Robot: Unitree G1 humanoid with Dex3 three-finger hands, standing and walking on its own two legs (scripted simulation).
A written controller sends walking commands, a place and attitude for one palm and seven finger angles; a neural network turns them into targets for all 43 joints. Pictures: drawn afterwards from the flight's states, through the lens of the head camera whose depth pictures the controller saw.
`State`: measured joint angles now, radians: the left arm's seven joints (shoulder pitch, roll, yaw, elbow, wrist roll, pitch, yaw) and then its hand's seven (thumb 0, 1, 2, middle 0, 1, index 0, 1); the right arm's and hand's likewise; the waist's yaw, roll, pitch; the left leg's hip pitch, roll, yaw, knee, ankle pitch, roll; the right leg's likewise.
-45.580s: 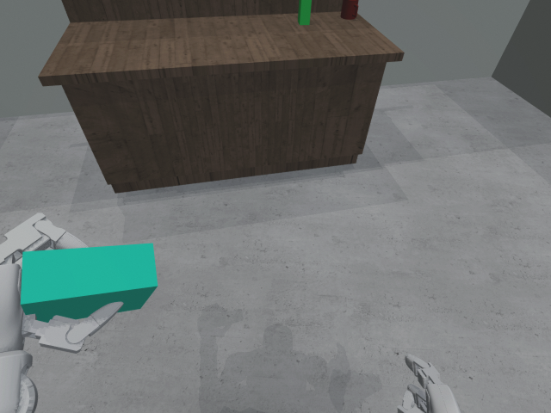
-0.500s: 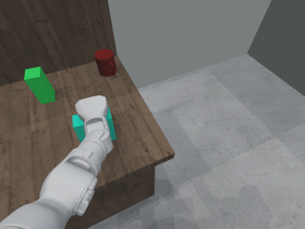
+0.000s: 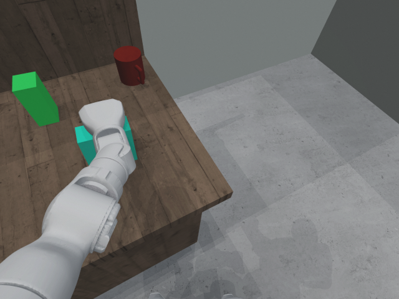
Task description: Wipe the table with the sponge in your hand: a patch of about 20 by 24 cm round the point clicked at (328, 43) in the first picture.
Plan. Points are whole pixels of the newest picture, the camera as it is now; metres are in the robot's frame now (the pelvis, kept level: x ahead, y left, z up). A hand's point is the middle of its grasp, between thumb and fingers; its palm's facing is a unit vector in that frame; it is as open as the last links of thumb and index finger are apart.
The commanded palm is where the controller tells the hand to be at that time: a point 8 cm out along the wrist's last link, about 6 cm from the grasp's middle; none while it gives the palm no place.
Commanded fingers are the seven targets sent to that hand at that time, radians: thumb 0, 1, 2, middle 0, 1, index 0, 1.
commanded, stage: wipe forward along the third lane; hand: left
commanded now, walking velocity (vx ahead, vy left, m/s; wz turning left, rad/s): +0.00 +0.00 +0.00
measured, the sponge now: (110, 149) +0.46 +0.19 -0.02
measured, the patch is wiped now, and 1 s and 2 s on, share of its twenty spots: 1.00 1.00 1.00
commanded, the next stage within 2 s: wipe back along the third lane in 0.06 s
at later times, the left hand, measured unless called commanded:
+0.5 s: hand (110, 132) +0.48 +0.18 +0.02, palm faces -0.06 +0.01 -1.00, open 9.1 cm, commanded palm +0.44 +0.15 +0.05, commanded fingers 0.00 0.10 1.30 -1.20 -1.60 -1.20 -1.60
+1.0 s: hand (118, 150) +0.43 +0.16 +0.02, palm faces -0.06 -0.02 -1.00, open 9.1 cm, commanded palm +0.38 +0.14 +0.04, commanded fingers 0.00 0.10 1.30 -1.20 -1.60 -1.20 -1.60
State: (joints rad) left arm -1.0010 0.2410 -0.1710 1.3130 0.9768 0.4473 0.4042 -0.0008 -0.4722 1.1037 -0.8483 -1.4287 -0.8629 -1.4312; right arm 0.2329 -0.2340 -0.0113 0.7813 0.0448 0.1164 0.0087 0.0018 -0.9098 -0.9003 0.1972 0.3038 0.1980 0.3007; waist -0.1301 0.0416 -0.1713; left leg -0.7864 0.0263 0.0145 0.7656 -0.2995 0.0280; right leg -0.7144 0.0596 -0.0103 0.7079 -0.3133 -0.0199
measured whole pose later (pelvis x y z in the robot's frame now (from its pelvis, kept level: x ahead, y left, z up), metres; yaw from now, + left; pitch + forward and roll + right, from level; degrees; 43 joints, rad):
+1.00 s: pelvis +0.04 +0.00 +0.02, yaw +2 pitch +12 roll -1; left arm -0.69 0.06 -0.37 1.04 0.95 0.51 0.45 -0.01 -0.42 1.09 -0.78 -1.50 -0.79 -1.50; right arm 0.10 -0.21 -0.03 0.75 0.05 0.24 0.06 0.00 -0.91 -0.90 0.20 0.30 0.20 0.30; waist 0.00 0.02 -0.19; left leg -0.55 0.01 0.00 0.66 -0.32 0.02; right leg -0.47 0.05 -0.02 0.60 -0.34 -0.03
